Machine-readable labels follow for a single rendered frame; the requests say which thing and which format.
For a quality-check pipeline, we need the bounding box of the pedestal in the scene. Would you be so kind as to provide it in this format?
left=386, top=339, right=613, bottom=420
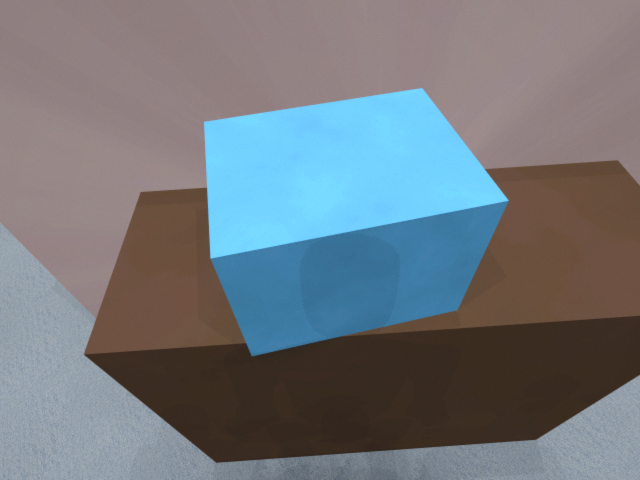
left=84, top=160, right=640, bottom=463

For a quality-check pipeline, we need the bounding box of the carton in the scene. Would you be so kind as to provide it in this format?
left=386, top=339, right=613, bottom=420
left=204, top=88, right=509, bottom=356

